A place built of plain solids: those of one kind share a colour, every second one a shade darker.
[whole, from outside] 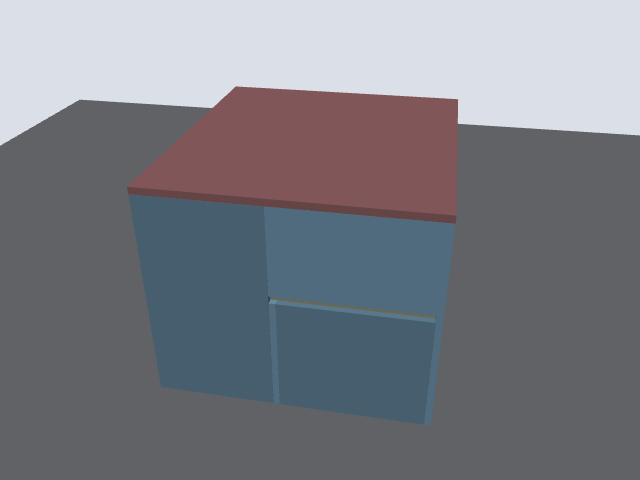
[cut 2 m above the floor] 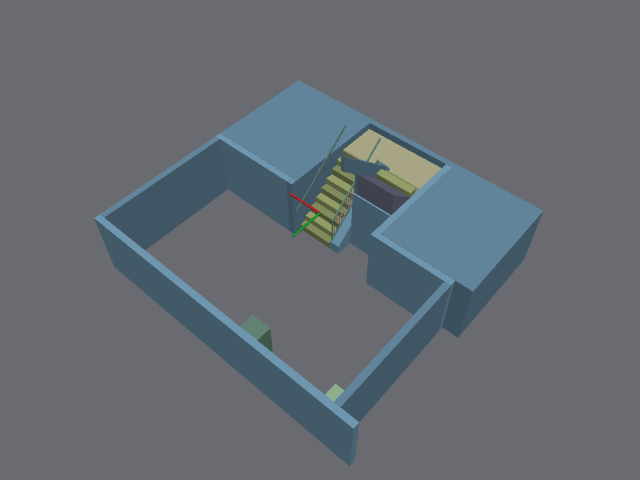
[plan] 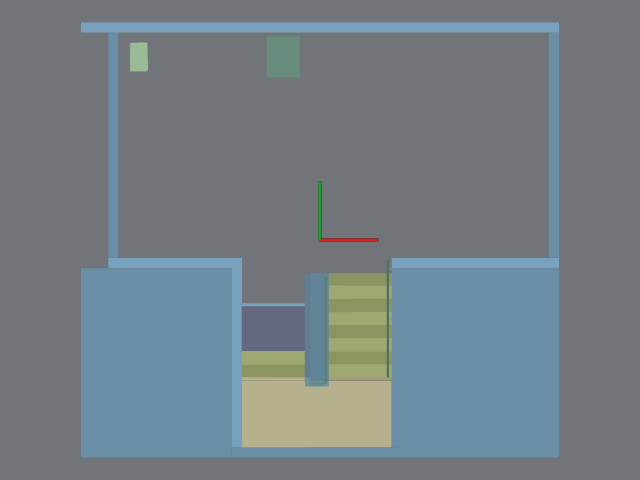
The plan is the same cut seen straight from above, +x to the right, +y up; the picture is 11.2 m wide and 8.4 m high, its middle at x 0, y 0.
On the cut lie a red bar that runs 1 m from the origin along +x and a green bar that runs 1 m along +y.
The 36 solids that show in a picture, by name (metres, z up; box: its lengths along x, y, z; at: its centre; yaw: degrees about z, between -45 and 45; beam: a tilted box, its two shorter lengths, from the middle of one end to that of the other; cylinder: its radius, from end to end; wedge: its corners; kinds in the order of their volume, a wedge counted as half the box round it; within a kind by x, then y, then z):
{
 "wall_1": {"box": [0.18, 3.94, 3.68], "at": [-3.62, 1.66, 1.54]},
 "wall_2": {"box": [2.64, 3.32, 6.39], "at": [-2.86, -2.15, 2.9]},
 "wall_3": {"box": [2.34, 0.18, 3.68], "at": [-2.54, -0.4, 1.54]},
 "wall_4": {"box": [0.18, 3.32, 6.39], "at": [-1.46, -1.97, 2.9]},
 "wall_5": {"box": [1.2, 0.1, 2.8], "at": [-0.77, -1.16, 1.35]},
 "wall_6": {"wedge": [[-0.27, -2.41, 1.62], [-0.27, -2.41, 2.08], [-0.27, -0.57, 3.22], [-0.27, -0.57, 3.69], [-0.17, -2.41, 1.62], [-0.17, -2.41, 2.08], [-0.17, -0.57, 3.22], [-0.17, -0.57, 3.69]]},
 "wall_7": {"wedge": [[-0.17, -2.46, -0.3], [-0.17, -2.46, 1.94], [-0.17, -0.58, -0.3], [-0.17, -0.58, 0.3], [0.15, -2.46, -0.3], [0.15, -2.46, 1.94], [0.15, -0.58, -0.3], [0.15, -0.58, 0.3]]},
 "wall_8": {"box": [2.98, 0.18, 6.39], "at": [-0.06, -3.72, 2.9]},
 "wall_9": {"box": [0.42, 0.1, 0.21], "at": [-0.06, -2.51, 1.84]},
 "wall_10": {"box": [8.36, 0.18, 6.39], "at": [0.0, 3.72, 2.9]},
 "wall_11": {"box": [0.18, 3.32, 6.39], "at": [1.34, -1.97, 2.9]},
 "wall_12": {"box": [2.93, 0.18, 3.68], "at": [2.72, -0.4, 1.54]},
 "wall_13": {"box": [2.75, 3.32, 6.39], "at": [2.81, -2.15, 2.9]},
 "wall_14": {"box": [0.57, 4.3, 2.51], "at": [3.9, 1.66, 4.84]},
 "wall_15": {"box": [0.18, 3.94, 3.68], "at": [4.09, 1.66, 1.54]},
 "roof_1": {"box": [8.36, 7.62, 0.2], "at": [0.0, 0.0, 6.19]},
 "floor_1": {"wedge": [[-1.37, -2.48, 1.56], [-1.37, -2.46, 1.79], [-1.37, -2.4, 1.56], [-1.37, -2.4, 1.79], [-0.27, -2.48, 1.56], [-0.27, -2.46, 1.79], [-0.27, -2.4, 1.56], [-0.27, -2.4, 1.79]]},
 "floor_2": {"box": [2.62, 1.16, 0.23], "at": [-0.06, -3.05, 1.67]},
 "floor_3": {"box": [8.0, 4.21, 0.23], "at": [0.0, 1.52, 3.47]},
 "floor_4": {"wedge": [[0.15, -2.48, 1.56], [0.15, -2.46, 1.79], [0.15, -2.4, 1.56], [0.15, -2.4, 1.79], [1.25, -2.48, 1.56], [1.25, -2.46, 1.79], [1.25, -2.4, 1.56], [1.25, -2.4, 1.79]]},
 "fill_1": {"wedge": [[-1.37, -2.42, -0.05], [-1.37, -2.42, 1.61], [-1.37, -1.16, -0.05], [-1.37, -1.16, 2.71], [-0.22, -2.42, -0.05], [-0.22, -2.42, 1.61], [-0.22, -1.16, -0.05], [-0.22, -1.16, 2.71]]},
 "bin_1": {"box": [0.58, 0.72, 1.11], "at": [-0.64, 3.2, 0.51]},
 "tread_1": {"wedge": [[-1.37, -2.4, 1.62], [-1.37, -2.4, 1.99], [-1.37, -2.18, 1.82], [-1.37, -2.18, 1.99], [-0.27, -2.41, 1.62], [-0.27, -2.41, 1.99], [-0.27, -2.18, 1.82], [-0.27, -2.18, 1.99]]},
 "tread_2": {"wedge": [[-1.37, -2.18, 1.82], [-1.37, -2.18, 2.17], [-1.37, -1.94, 2.02], [-1.37, -1.94, 2.17], [-0.27, -2.18, 1.82], [-0.27, -2.18, 2.18], [-0.27, -1.94, 2.02], [-0.27, -1.94, 2.18]]},
 "tread_3": {"wedge": [[0.15, -2.41, 1.43], [0.15, -2.41, 1.59], [0.15, -2.17, 1.22], [0.15, -2.17, 1.59], [1.25, -2.41, 1.43], [1.25, -2.41, 1.59], [1.25, -2.17, 1.22], [1.25, -2.17, 1.59]]},
 "tread_4": {"wedge": [[0.15, -2.18, 1.23], [0.15, -2.18, 1.39], [0.15, -1.95, 1.03], [0.15, -1.95, 1.39], [1.25, -2.18, 1.22], [1.25, -2.18, 1.39], [1.25, -1.95, 1.03], [1.25, -1.95, 1.39]]},
 "tread_5": {"wedge": [[0.15, -1.96, 1.03], [0.15, -1.96, 1.18], [0.15, -1.72, 0.82], [0.15, -1.72, 1.19], [1.25, -1.96, 1.03], [1.25, -1.96, 1.18], [1.25, -1.71, 0.82], [1.25, -1.71, 1.19]]},
 "tread_6": {"wedge": [[0.15, -1.72, 0.83], [0.15, -1.72, 0.99], [0.15, -1.49, 0.62], [0.15, -1.49, 0.99], [1.25, -1.72, 0.82], [1.25, -1.72, 0.99], [1.25, -1.49, 0.62], [1.25, -1.49, 0.99]]},
 "tread_7": {"wedge": [[0.15, -1.49, 0.63], [0.15, -1.49, 0.79], [0.15, -1.26, 0.43], [0.15, -1.26, 0.8], [1.25, -1.49, 0.63], [1.25, -1.49, 0.79], [1.25, -1.26, 0.42], [1.25, -1.26, 0.8]]},
 "tread_8": {"wedge": [[0.15, -1.27, 0.43], [0.15, -1.27, 0.59], [0.15, -1.03, 0.23], [0.15, -1.03, 0.6], [1.25, -1.26, 0.43], [1.25, -1.26, 0.6], [1.25, -1.03, 0.22], [1.25, -1.03, 0.6]]},
 "tread_9": {"wedge": [[0.15, -1.04, 0.23], [0.15, -1.04, 0.39], [0.15, -0.8, 0.02], [0.15, -0.8, 0.4], [1.25, -1.03, 0.22], [1.25, -1.03, 0.4], [1.25, -0.8, 0.03], [1.25, -0.8, 0.4]]},
 "tread_10": {"wedge": [[0.15, -0.8, 0.02], [0.15, -0.8, 0.2], [0.15, -0.58, -0.05], [0.15, -0.58, 0.2], [1.25, -0.81, 0.02], [1.25, -0.81, 0.2], [1.25, -0.58, -0.05], [1.25, -0.58, 0.2]]},
 "guard_rail_1": {"wedge": [[0.08, -2.51, 2.02], [0.08, -2.51, 2.05], [0.08, -0.63, 0.38], [0.08, -0.63, 0.41], [0.12, -2.51, 2.02], [0.12, -2.51, 2.05], [0.12, -0.63, 0.38], [0.12, -0.63, 0.41]]},
 "guard_rail_2": {"wedge": [[0.08, -2.51, 2.77], [0.08, -2.51, 2.82], [0.08, -0.63, 1.13], [0.08, -0.63, 1.18], [0.12, -2.51, 2.77], [0.12, -2.51, 2.82], [0.12, -0.63, 1.13], [0.12, -0.63, 1.18]]},
 "guard_rail_3": {"wedge": [[1.17, -2.4, 2.67], [1.17, -2.4, 2.73], [1.17, -0.35, 0.89], [1.17, -0.35, 0.94], [1.21, -2.4, 2.67], [1.21, -2.4, 2.73], [1.21, -0.35, 0.89], [1.21, -0.35, 0.94]]},
 "carton_1": {"box": [0.3, 0.49, 0.38], "at": [-3.17, 3.19, 0.94], "yaw": -1.0}
}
